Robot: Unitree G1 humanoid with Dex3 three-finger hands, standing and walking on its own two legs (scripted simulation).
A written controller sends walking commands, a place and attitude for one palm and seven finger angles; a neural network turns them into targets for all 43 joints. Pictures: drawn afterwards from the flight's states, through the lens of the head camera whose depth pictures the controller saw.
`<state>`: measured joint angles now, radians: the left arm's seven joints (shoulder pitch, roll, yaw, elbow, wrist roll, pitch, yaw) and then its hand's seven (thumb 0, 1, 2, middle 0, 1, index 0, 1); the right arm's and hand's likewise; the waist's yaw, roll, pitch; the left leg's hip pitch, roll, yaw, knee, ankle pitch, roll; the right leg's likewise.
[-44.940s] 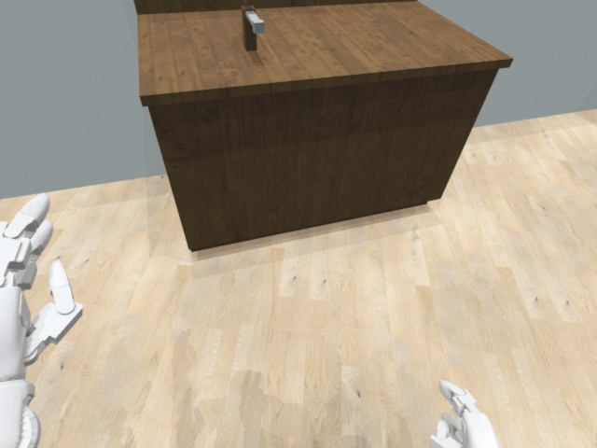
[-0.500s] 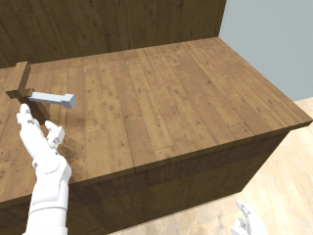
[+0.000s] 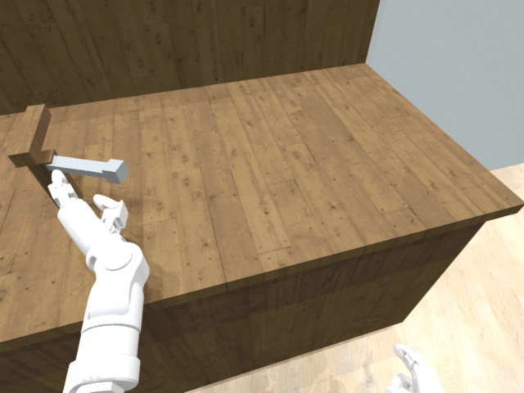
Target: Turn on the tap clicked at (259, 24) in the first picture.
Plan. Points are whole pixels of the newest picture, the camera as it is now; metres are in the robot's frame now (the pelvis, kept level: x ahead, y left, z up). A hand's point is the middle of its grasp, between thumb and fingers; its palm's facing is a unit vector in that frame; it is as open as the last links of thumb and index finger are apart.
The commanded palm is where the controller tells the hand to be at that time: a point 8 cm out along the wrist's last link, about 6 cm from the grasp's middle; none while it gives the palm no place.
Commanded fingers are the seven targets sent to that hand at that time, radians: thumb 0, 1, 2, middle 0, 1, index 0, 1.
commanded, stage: push the lever round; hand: left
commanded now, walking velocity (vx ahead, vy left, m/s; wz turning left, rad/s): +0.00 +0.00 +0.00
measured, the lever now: (115, 171) +0.41 +0.29 +0.12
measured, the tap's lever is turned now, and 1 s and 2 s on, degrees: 63 74 77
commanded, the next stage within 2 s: lift the hand up off the lever in 1.06 s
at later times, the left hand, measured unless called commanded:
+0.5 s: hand (137, 193) +0.38 +0.24 +0.11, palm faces +0.84 -0.53 -0.05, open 7.9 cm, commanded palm +0.33 +0.25 +0.11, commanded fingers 0.00 0.90 0.90 -0.15 -0.15 -0.15 -0.15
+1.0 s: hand (150, 182) +0.40 +0.23 +0.11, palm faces +0.86 -0.50 -0.08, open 8.1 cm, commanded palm +0.35 +0.24 +0.11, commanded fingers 0.00 0.90 0.90 -0.15 -0.15 -0.15 -0.15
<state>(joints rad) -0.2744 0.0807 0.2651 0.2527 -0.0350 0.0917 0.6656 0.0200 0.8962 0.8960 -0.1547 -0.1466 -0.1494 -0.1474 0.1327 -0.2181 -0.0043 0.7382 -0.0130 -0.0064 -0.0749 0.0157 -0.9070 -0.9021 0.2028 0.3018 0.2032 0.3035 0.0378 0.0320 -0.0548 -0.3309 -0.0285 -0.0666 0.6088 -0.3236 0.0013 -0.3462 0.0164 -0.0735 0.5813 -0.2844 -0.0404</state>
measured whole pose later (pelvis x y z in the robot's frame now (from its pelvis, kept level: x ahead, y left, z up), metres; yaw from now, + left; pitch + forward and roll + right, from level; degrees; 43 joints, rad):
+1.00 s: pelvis +0.00 -0.02 +0.00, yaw +1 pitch +6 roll +0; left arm -0.59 0.07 0.35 0.60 0.05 0.05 0.85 0.02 0.90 0.90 -0.16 -0.15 -0.08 -0.12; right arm 0.14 -0.20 -0.02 0.79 -0.05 0.01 -0.02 0.01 -0.91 -0.90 0.20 0.30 0.20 0.30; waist 0.01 0.03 -0.09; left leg -0.41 -0.01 -0.09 0.63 -0.32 -0.02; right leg -0.42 0.03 -0.10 0.60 -0.29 -0.07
